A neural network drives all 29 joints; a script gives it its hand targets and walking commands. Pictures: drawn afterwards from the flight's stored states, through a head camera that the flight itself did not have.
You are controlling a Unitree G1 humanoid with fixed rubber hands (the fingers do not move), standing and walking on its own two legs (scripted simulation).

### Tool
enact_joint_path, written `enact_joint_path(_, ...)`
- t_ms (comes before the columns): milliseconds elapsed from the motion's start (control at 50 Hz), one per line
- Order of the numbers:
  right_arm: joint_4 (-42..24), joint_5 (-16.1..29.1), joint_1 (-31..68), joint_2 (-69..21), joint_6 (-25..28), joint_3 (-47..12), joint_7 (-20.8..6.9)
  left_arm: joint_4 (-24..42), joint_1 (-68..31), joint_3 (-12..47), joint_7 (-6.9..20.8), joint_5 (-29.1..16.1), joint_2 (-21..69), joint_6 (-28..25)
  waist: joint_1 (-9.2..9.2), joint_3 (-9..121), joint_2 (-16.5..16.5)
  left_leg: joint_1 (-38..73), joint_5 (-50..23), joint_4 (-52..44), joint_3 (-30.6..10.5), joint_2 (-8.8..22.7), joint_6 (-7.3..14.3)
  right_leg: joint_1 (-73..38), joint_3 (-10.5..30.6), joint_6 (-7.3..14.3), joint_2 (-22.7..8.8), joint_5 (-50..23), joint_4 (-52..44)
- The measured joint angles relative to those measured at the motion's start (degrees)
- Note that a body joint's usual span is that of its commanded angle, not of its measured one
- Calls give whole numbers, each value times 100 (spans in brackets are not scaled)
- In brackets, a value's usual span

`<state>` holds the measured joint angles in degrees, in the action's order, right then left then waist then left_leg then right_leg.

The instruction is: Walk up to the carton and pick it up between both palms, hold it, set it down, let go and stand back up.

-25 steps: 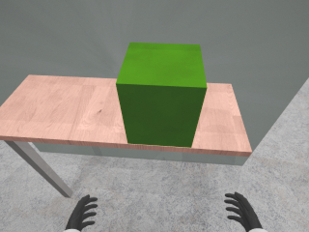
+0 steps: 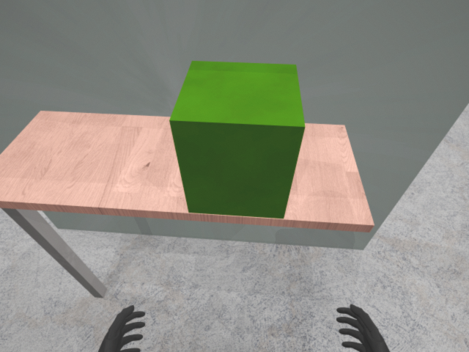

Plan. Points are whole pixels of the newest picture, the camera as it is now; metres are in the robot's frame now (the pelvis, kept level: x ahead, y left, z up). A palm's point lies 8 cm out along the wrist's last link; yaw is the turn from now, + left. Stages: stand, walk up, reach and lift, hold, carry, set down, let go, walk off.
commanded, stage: let go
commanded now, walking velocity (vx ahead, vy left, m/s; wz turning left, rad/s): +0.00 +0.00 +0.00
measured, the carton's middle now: (239, 142) +0.50 +0.00 +0.08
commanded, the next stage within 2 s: stand in 0.06 s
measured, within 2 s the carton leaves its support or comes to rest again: neither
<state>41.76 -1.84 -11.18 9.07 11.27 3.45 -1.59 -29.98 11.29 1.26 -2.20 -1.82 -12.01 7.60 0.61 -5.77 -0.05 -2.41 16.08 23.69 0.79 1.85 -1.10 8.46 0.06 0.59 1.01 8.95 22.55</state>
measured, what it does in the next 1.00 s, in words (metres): stands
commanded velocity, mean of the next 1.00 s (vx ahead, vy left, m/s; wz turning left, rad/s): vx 0.00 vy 0.00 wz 0.00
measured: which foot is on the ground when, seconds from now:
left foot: down 0.00-1.00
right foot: down 0.00-1.00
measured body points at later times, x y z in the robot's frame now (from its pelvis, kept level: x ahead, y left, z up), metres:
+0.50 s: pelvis -0.01 +0.01 -0.01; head -0.01 +0.01 +0.44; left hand +0.08 +0.24 -0.14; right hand +0.01 -0.25 -0.15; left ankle -0.03 +0.13 -0.74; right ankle +0.04 -0.11 -0.74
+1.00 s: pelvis -0.01 +0.02 -0.01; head -0.02 +0.01 +0.44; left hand +0.01 +0.24 -0.16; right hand -0.04 -0.22 -0.16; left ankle -0.03 +0.13 -0.74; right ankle +0.04 -0.11 -0.74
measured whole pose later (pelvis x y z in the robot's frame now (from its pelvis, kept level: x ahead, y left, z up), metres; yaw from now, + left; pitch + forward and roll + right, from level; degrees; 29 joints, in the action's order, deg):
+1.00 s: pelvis -0.01 +0.02 -0.01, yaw -4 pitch +1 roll +1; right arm 59.6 -1.4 -21.5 10.8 0.7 0.8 0.8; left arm -57.4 21.7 0.0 -0.6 1.3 -8.8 -1.3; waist -0.3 3.2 -0.1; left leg -11.5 17.2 27.7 5.1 0.8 0.8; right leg 19.5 4.5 -1.0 0.5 9.0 27.4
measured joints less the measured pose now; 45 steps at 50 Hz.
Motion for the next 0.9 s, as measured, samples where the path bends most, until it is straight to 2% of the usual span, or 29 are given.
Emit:
enact_joint_path(100,-68,-26,9,11,-78,-24,16,-88,-29,-19,45,42,-10,-16,-2,49,35,-45,-20,5,4,5,-14,64,2,13,5,-3,40)
enact_joint_path(180,-30,-84,-12,180,-802,-63,26,-505,185,-165,251,461,-37,-628,-31,309,-24,-516,165,425,49,44,-4,516,44,2,46,88,356)
enact_joint_path(280,252,-50,-368,374,-1111,-12,37,-960,498,-261,346,495,-58,-846,-53,563,-68,-855,329,744,125,53,26,879,122,-14,62,207,651)
enact_joint_path(520,857,-40,-1041,329,-1122,-132,103,-1566,787,-211,315,425,74,-916,-115,847,50,-1042,238,666,286,-58,129,1171,295,-94,-23,142,705)
enact_joint_path(900,1619,29,-1025,225,-1071,-248,213,-2545,1063,-142,184,326,259,-902,-96,938,-10,-978,135,452,408,-91,176,1151,422,-144,-37,14,508)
